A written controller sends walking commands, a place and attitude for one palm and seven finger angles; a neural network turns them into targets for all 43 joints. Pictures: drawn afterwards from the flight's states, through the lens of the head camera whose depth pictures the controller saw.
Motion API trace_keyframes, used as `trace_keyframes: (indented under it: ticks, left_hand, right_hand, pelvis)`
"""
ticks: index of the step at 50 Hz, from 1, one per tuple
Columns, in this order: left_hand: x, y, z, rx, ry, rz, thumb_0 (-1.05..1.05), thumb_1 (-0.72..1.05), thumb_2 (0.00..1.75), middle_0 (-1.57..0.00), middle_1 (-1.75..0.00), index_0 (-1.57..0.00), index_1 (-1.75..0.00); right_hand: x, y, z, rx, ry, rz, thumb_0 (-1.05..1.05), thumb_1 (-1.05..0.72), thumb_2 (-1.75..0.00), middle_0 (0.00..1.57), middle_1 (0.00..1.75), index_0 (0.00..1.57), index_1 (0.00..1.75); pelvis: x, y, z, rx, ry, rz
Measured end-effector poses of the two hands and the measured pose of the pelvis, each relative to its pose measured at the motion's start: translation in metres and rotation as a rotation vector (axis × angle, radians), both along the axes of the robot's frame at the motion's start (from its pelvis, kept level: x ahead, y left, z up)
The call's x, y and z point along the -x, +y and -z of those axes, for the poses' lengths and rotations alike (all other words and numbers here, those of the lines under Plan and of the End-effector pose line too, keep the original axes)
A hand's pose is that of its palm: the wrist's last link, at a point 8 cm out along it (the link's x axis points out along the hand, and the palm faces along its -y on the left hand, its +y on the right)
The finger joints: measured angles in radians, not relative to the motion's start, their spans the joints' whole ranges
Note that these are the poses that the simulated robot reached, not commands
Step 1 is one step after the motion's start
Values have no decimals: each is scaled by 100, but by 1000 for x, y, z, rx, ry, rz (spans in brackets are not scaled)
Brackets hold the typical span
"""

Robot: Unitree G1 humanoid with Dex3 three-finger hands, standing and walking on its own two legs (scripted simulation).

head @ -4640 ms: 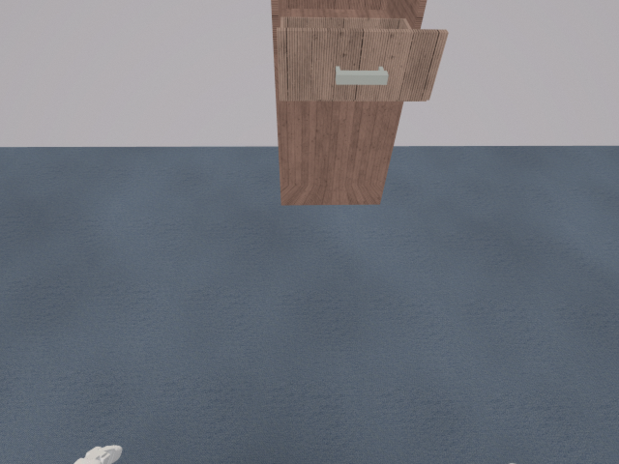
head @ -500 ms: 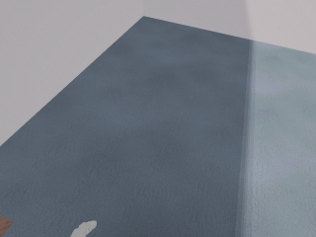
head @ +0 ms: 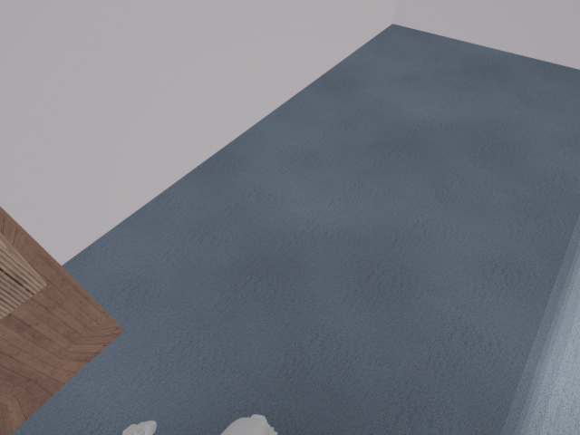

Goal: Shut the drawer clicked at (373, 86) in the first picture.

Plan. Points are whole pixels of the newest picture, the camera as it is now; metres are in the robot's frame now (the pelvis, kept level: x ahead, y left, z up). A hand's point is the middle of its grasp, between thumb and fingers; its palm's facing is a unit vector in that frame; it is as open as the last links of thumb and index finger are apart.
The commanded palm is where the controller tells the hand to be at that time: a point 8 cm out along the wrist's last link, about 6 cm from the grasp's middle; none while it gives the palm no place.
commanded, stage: turn to face it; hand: left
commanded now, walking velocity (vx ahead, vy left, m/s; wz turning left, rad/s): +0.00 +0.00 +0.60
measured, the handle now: out of the picture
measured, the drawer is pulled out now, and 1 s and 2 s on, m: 0.30 0.30 0.30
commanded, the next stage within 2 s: take the last steps up to it in 1.38 s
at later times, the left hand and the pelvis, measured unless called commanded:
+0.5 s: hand out of the picture -0.06 +0.26 -0.17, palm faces +0.37 -0.89 -0.27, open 7.4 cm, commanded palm none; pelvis -0.03 +0.03 +0.00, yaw +18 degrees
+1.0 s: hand out of the picture -0.07 +0.20 -0.14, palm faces +0.58 -0.77 -0.27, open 7.4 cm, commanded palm none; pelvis -0.03 -0.01 +0.01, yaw +37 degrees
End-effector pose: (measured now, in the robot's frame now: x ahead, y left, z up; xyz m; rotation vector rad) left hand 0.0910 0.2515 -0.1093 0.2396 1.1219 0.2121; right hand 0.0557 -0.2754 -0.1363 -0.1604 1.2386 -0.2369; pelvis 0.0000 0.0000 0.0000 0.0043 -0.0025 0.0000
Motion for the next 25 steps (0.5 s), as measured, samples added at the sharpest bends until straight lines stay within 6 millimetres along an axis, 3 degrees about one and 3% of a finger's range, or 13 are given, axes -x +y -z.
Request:
trace_keyframes:
  ticks: [4,8,12,17,21,25]
  left_hand:
    - [32,-6,-4,4,26,-51,0,90,90,-20,-30,-21,-30]
    - [62,-6,-1,23,48,-110,0,90,90,-20,-30,-21,-30]
    - [98,2,9,46,81,-183,0,90,90,-20,-30,-21,-30]
    - [147,28,34,77,139,-294,0,90,90,-20,-30,-21,-30]
    - [172,44,37,71,193,-358,0,90,90,-20,-30,-21,-30]
    - [172,52,25,63,157,-389,0,91,90,-20,-30,-20,-30]
  right_hand:
    - [-27,-3,-10,-10,-47,-75,1,-91,-90,20,30,20,30]
    - [-49,5,-16,-13,-58,-158,1,-91,-90,20,30,20,30]
    - [-74,27,-19,-6,-64,-253,1,-91,-90,20,30,20,30]
    - [-102,67,-20,22,-126,-375,1,-90,-90,20,30,20,30]
    - [-102,90,-27,24,-140,-421,1,-90,-90,20,30,20,30]
    - [-90,98,-28,18,-98,-445,1,-90,-90,21,30,20,30]
  pelvis:
    - [6,-6,-7,-23,-14,-56]
    - [11,-6,-8,-34,-15,-115]
    - [18,1,-6,-32,-5,-168]
    - [26,22,8,-2,11,-242]
    - [31,28,5,4,6,-272]
    - [34,30,-3,16,5,-317]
